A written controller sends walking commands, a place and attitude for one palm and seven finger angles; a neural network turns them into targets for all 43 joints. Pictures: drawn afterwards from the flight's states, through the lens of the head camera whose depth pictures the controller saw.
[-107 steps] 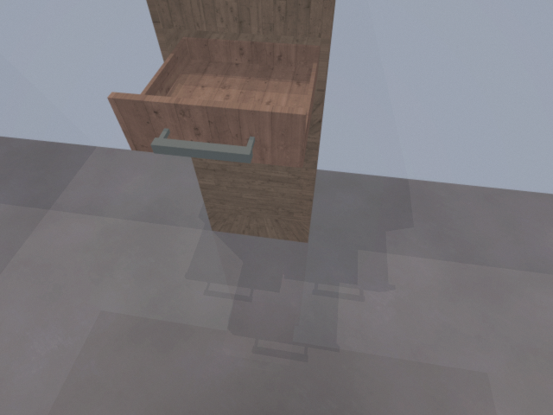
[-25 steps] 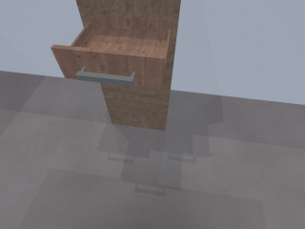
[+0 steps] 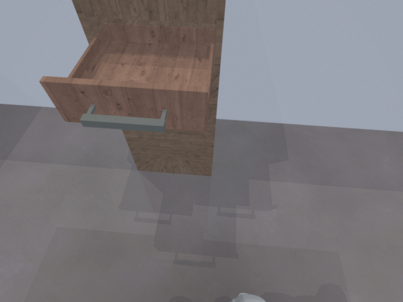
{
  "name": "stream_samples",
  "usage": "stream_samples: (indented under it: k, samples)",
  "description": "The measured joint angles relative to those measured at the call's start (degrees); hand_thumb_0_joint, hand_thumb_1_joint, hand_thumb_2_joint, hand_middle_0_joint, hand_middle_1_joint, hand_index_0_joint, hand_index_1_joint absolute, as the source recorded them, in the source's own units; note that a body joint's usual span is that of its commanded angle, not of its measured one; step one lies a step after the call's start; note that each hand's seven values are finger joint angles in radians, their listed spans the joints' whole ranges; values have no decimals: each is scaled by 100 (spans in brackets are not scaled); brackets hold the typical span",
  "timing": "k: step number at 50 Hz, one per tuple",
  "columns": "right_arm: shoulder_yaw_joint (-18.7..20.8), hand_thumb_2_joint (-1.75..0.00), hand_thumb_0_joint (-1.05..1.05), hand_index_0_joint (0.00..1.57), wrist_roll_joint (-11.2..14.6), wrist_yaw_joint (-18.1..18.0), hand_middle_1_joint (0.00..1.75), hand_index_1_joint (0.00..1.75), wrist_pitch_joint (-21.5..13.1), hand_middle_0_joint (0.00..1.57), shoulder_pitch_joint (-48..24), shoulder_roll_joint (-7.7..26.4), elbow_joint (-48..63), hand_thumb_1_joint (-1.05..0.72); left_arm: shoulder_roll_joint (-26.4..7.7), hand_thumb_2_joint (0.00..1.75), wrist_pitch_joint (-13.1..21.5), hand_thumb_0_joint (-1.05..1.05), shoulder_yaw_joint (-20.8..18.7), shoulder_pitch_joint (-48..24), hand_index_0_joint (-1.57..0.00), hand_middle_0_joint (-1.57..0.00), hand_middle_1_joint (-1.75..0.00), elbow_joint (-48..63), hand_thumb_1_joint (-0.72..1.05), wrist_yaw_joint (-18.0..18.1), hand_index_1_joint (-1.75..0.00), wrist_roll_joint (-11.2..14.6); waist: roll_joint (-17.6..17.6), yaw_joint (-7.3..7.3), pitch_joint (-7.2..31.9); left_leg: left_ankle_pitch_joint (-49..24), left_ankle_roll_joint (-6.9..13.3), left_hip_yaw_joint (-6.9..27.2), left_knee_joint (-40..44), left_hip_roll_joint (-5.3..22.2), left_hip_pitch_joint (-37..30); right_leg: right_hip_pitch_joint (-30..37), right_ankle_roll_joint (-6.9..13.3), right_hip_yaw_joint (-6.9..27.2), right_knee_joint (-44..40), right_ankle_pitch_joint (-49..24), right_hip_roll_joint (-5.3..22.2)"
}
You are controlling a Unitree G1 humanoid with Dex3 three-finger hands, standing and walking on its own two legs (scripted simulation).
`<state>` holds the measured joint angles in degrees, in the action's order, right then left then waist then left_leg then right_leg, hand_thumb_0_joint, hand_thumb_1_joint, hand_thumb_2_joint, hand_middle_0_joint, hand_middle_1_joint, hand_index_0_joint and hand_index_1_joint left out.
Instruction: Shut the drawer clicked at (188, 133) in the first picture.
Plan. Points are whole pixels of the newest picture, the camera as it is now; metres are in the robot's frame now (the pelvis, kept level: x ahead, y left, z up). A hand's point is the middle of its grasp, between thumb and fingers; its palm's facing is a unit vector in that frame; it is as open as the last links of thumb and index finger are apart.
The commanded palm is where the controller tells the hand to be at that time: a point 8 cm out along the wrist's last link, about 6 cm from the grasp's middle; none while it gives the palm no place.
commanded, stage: take the last steps up to it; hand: left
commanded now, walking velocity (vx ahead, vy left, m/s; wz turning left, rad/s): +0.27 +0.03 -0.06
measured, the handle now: (126, 116) +0.50 +0.21 +0.04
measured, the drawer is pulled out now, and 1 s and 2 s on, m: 0.30 0.30 0.30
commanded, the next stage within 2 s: come to a stop and stand still in 0.28 s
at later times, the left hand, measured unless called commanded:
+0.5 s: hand (140, 280) +0.19 +0.16 -0.19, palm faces +0.02 -0.98 -0.20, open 7.3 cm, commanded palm none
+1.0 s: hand (134, 242) +0.27 +0.19 -0.18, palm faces +0.03 -0.96 -0.28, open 7.3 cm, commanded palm none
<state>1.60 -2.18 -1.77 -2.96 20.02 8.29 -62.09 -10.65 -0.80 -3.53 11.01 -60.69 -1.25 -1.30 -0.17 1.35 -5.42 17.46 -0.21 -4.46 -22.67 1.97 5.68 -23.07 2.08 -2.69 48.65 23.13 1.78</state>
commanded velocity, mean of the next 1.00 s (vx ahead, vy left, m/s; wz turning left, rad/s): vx -0.05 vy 0.01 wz -0.02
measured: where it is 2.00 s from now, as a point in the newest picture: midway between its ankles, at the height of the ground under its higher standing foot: outside the picture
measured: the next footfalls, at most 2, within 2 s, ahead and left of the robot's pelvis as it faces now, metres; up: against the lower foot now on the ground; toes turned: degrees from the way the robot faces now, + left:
right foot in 0.10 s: +0.11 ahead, -0.14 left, +0.00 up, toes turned -5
left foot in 0.36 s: +0.20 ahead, +0.11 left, +0.00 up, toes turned +6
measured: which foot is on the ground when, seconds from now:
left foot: down 0.00-0.10, up 0.12-0.34, down 0.36-0.58, up 0.60-0.80, down 0.82-1.00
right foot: up 0.00-0.08, down 0.10-0.36, up 0.38-0.52, down 0.54-0.82, up 0.84-1.00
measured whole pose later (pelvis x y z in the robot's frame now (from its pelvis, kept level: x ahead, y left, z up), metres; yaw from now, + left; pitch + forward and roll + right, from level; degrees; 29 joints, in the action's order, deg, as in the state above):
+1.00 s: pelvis +0.19 -0.03 +0.00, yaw +0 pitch +1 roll +0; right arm 2.3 -1.6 -2.8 1.1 7.2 9.8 -54.9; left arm -13.4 -3.0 -4.3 6.5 -55.9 2.7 -1.0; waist 1.0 -0.1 -9.4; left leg 14.9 0.3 -3.1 -28.8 2.0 15.0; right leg -22.0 -1.5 2.7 59.5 31.2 -1.2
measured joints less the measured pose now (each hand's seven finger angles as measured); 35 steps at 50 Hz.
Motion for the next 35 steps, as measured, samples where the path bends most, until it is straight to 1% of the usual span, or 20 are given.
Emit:
stream_samples:
  k: [3, 5, 6, 8, 9, 10, 11, 13, 15, 17, 18, 21, 22, 23, 25, 27, 29, 31, 33, 35]
  samples:
    - [-13, -90, 0, 20, 8, 16, 30, 30, 65, 20, 171, -44, -192, -91, 50, 90, 87, 0, 9, -190, -20, -20, -30, 133, 91, -39, -30, -3, -114, 17, -75, 175, -105, 13, -25, 116, -154, 123, 14, -165, -879, -312, 45]
    - [-10, -90, 0, 20, 62, 33, 30, 30, 111, 20, 325, -91, -288, -91, 25, 90, 190, 0, 2, -242, -20, -20, -30, 224, 91, -48, -30, -13, -69, 25, -64, 517, -153, 12, -496, 137, -72, 417, 108, -160, -1595, -626, 54]
    - [-2, -90, 0, 20, 101, 48, 30, 30, 152, 20, 334, -88, -340, -91, 45, 90, 266, 0, -21, -285, -20, -20, -30, 236, 91, -20, -30, -14, -92, 15, -100, 769, -110, 12, -1084, 184, 118, 433, 57, -179, -1541, -765, 41]
    - [44, -90, 0, 20, 129, 72, 30, 30, 267, 20, 202, -25, -415, -91, 139, 90, 342, 0, -15, -321, -20, -20, -30, 240, 91, 52, -30, 7, -214, 29, -209, 1213, -36, 171, -2554, 211, 683, 559, -6, -291, -1406, -636, -34]
    - [74, -90, 0, 20, 134, 75, 30, 30, 307, 20, 106, 3, -411, -91, 179, 90, 351, 0, -10, -289, -20, -20, -30, 235, 91, 98, -30, 9, -229, 34, -229, 1247, -15, 204, -3075, 200, 959, 666, -16, -316, -1479, -587, -62]
    - [100, -90, 0, 20, 133, 77, 30, 30, 324, 20, 4, 24, -381, -91, 210, 90, 348, 0, -7, -237, -20, -20, -30, 214, 91, 142, -30, 3, -215, 40, -227, 1225, -7, 198, -3349, 202, 1192, 782, -24, -325, -1604, -574, -81]
    - [119, -90, 1, 20, 134, 78, 30, 30, 325, 20, -101, 34, -325, -91, 227, 90, 344, 0, -25, -172, -20, -20, -30, 184, 92, 192, -30, -3, -178, 44, -207, 1182, -10, 171, -3384, 214, 1374, 896, -37, -323, -1756, -593, -94]
    - [138, -90, 1, 20, 140, 89, 30, 30, 292, 20, -308, 27, -170, -91, 176, 90, 338, -1, -70, -33, -21, -20, -30, 101, 94, 247, -30, -17, -67, 27, -139, 975, -34, 91, -2941, 246, 1582, 1092, -50, -289, -2035, -641, -105]
    - [143, -90, 1, 20, 141, 107, 30, 30, 213, 20, -505, 18, -3, -91, 126, 90, 325, -1, -68, 105, -21, -20, -30, -12, 94, 223, -30, -21, 33, -9, -81, 486, -70, 2, -2134, 253, 1581, 1254, -72, -231, -2185, -611, -102]
    - [125, -90, 0, 20, 134, 112, 30, 30, 97, 20, -656, 45, 135, -91, 125, 90, 290, -1, -55, 255, -21, -20, -30, -116, 94, 193, -30, 3, 48, -51, -39, -144, -84, -80, -1220, 240, 1380, 1376, -128, -179, -2122, -452, -118]
    - [121, -90, 0, 20, 118, 101, 30, 30, 22, 20, -687, 101, 207, -92, 152, 90, 263, -1, -40, 352, -21, -20, -30, -141, 93, 179, -30, 12, -25, -77, 13, -442, -5, -41, -876, 272, 1274, 1356, -150, -163, -1938, -299, -169]
    - [93, -90, 0, 20, 44, 41, 30, 30, -68, 20, -852, 50, 301, -92, 97, 90, 125, 0, -8, 401, -20, -20, -30, -251, 93, 192, -30, 16, 129, -120, 18, -95, 33, -203, -1180, 221, 1175, 867, -146, -55, -407, 544, -82]
    - [64, -90, 0, 20, 35, 6, 30, 30, -71, 20, -868, 23, 325, -92, 86, 90, 84, 0, 2, 349, -20, -20, -30, -277, 93, 205, -30, 25, 155, -113, 9, -21, 18, -219, -1132, 195, 1091, 706, -166, -44, -58, 661, -65]
    - [51, -90, 0, 20, 36, -49, 30, 30, -58, 20, -877, 14, 332, -93, 89, 90, 55, 0, 14, 271, -20, -20, -30, -281, 92, 216, -30, 38, 157, -107, -12, -11, -6, -208, -1029, 164, 995, 619, -191, -53, 15, 698, -39]
    - [21, -90, 0, 20, 57, -106, 30, 30, 5, 20, -903, 46, 281, -94, 118, 90, 46, 0, 48, 107, -20, -20, -30, -210, 92, 221, -30, 48, 107, -122, -79, -73, -85, -150, -821, 123, 812, 660, -222, -90, -569, 372, 2]
    - [15, -90, 0, 20, 125, -102, 30, 30, 123, 20, -907, 59, 216, -94, 102, 90, 108, 0, 70, 44, -20, -20, -30, -68, 92, 233, -30, 22, 118, -155, -75, -15, -126, -126, -820, 71, 735, 826, -178, -46, -1366, -712, 40]
    - [65, -90, 0, 20, 185, -71, 30, 30, 282, 20, -928, 105, 183, -93, 103, 90, 132, 0, 80, -5, -20, -20, -30, 13, 92, 240, -30, -3, 32, -126, -27, 104, -175, -56, -976, 100, 779, 932, -88, -115, -1419, -433, 14]
    - [133, -90, 0, 20, 198, -58, 30, 30, 438, 20, -999, 166, 183, -93, 126, 90, 128, 0, 81, -99, -20, -20, -30, 77, 92, 266, -30, -18, -52, -96, -44, 558, -209, 71, -1552, 71, 967, 1014, -38, -188, -1486, -194, -6]
    - [183, -90, 0, 20, 213, -59, 30, 30, 553, 20, -1118, 212, 201, -92, 140, 90, 113, 0, 61, -212, -21, -20, -30, 152, 92, 322, -30, -38, -38, -119, -140, 1084, -223, 204, -2298, -72, 1197, 1105, -34, -191, -1642, -228, 14]
    - [210, -90, 0, 20, 230, -53, 30, 30, 606, 20, -1246, 245, 244, -92, 131, 90, 83, 0, 34, -291, -21, -20, -30, 229, 92, 363, -30, -41, 26, -161, -247, 1270, -248, 232, -2533, -196, 1307, 1205, -24, -160, -1841, -356, 45]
